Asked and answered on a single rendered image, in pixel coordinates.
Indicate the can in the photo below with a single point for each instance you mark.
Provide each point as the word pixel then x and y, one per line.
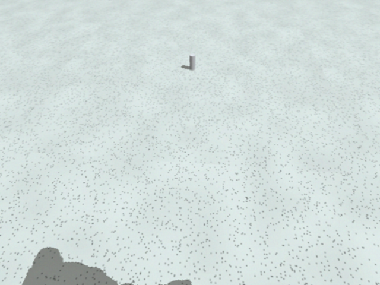
pixel 192 61

